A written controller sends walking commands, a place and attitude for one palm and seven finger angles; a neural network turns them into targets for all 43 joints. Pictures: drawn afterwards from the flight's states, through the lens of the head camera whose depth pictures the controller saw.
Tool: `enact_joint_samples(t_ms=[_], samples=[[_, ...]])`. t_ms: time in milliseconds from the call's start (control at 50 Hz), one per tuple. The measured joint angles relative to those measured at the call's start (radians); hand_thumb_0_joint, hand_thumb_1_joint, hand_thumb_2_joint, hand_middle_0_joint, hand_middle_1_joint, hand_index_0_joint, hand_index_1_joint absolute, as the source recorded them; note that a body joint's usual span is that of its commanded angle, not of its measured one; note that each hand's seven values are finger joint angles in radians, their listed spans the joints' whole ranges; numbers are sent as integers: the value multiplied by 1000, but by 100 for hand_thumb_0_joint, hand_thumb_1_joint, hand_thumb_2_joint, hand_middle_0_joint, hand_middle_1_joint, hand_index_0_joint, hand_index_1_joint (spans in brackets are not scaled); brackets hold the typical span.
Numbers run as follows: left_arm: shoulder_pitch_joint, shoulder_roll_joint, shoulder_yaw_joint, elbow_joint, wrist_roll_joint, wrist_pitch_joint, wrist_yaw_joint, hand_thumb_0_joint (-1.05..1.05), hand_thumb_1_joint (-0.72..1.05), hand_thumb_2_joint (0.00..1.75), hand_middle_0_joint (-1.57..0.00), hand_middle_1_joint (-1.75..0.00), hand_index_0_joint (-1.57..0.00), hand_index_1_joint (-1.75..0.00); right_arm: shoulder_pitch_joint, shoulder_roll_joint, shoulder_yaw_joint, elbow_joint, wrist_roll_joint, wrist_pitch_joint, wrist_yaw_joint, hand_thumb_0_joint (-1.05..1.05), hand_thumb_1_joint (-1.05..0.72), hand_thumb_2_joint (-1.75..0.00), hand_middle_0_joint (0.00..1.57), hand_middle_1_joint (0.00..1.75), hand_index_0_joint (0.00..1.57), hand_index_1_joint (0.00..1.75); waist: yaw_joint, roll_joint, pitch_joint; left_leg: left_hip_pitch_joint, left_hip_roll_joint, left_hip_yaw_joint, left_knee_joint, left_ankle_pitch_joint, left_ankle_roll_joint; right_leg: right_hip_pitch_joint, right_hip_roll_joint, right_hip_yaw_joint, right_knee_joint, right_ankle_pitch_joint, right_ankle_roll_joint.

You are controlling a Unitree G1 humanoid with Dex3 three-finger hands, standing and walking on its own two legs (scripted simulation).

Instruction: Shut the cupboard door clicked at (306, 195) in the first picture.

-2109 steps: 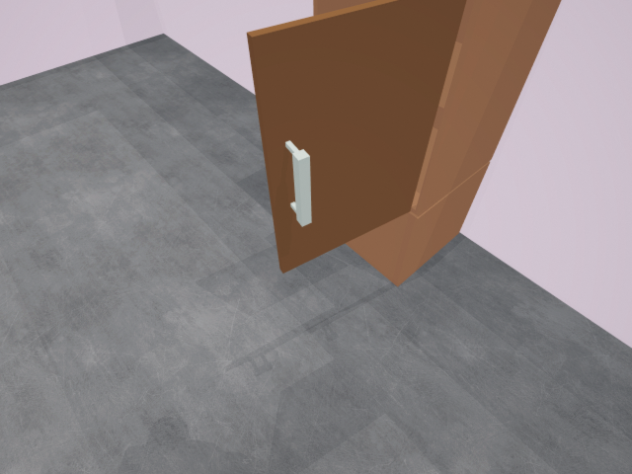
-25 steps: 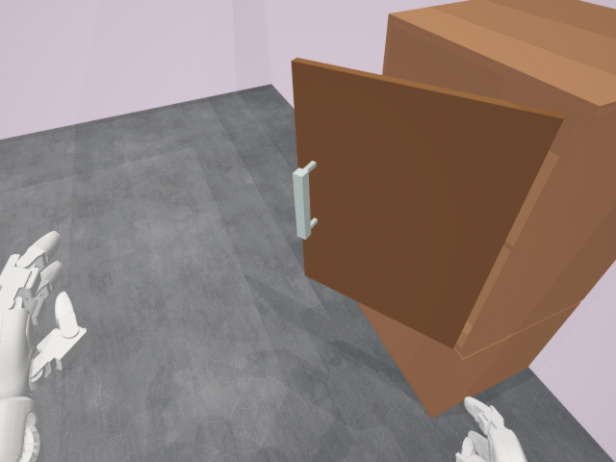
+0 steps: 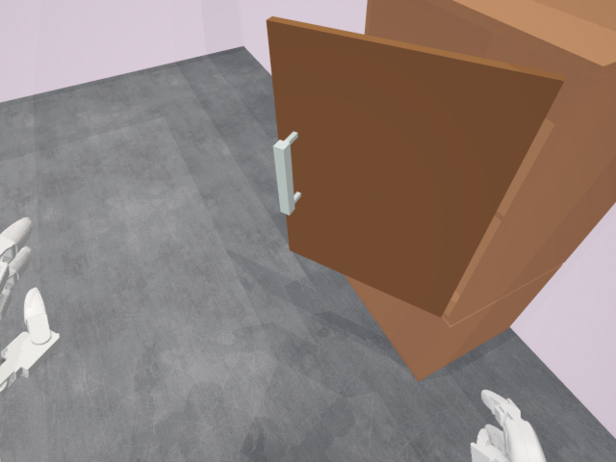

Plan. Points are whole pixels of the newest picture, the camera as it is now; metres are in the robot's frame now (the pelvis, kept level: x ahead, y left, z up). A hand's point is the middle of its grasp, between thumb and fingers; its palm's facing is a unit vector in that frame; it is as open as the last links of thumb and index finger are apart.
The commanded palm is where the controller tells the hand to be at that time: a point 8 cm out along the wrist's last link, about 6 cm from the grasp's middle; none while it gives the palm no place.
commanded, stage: step back with the hand held close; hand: left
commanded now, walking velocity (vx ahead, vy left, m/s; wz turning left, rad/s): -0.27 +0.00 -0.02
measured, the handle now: (290, 174) +0.65 +0.08 -0.03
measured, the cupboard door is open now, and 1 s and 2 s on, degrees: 33 33 33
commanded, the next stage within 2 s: stop stepping back and stand still in 1.46 s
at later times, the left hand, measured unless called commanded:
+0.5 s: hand out of the picture +0.13 +0.27 +0.16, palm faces +0.45 -0.77 -0.45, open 7.4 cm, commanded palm +0.07 +0.31 +0.18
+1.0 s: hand out of the picture +0.07 +0.27 +0.18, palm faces +0.48 -0.72 -0.50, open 7.4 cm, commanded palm +0.00 +0.31 +0.18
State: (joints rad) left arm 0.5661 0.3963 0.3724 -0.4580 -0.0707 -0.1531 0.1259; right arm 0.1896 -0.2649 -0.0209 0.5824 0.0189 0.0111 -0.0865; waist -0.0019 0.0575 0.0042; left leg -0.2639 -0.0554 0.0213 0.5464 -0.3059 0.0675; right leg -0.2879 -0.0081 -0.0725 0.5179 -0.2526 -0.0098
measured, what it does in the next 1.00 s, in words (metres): shifts its weight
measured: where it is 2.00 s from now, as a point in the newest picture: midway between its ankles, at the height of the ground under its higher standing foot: outside the picture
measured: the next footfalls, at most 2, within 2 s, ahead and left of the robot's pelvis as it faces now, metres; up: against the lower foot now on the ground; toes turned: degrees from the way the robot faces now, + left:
right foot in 1.10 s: -0.13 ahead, -0.14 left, +0.00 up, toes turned +12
left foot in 1.28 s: -0.07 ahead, +0.09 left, +0.00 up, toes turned +9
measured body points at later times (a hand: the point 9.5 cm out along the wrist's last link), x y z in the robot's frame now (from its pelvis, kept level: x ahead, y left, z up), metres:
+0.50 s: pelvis -0.07 +0.00 -0.01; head -0.06 +0.02 +0.43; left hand +0.10 +0.31 +0.19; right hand +0.09 -0.25 -0.08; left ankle -0.01 +0.07 -0.73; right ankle +0.01 -0.12 -0.73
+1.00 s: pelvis -0.12 +0.00 -0.02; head -0.11 +0.02 +0.43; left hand +0.03 +0.31 +0.20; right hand +0.06 -0.24 -0.09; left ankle -0.01 +0.07 -0.73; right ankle -0.03 -0.13 -0.73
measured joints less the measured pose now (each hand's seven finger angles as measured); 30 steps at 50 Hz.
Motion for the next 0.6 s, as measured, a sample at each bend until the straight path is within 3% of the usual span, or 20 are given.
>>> enact_joint_samples(t_ms=[140,340,480,600], samples=[[-7,69,76,-23,-4,0,11,2,88,90,-21,-30,-22,-30,-7,23,6,-33,-8,17,-8,1,-91,-90,20,30,20,30,5,-32,-4,-22,-13,29,14,13,15,-46,-12,36,51,5,15],[-43,2,46,10,35,-16,13,2,89,90,-21,-30,-21,-30,13,31,33,-47,-8,-1,2,1,-91,-90,20,30,21,30,3,-33,-20,-109,8,22,109,8,16,-103,4,22,87,31,8],[-35,13,57,-51,52,-56,29,2,88,90,-21,-30,-21,-30,50,21,34,-26,-16,-27,-4,1,-91,-90,20,30,21,30,-1,-63,-11,-151,16,9,136,32,15,-126,6,0,89,53,5],[-66,37,105,-43,61,-93,32,2,88,90,-21,-30,-21,-30,68,23,24,-17,-25,-58,-4,1,-91,-90,20,30,21,30,-10,-52,-13,-173,13,-8,159,34,16,-109,40,74,134,-2,25]])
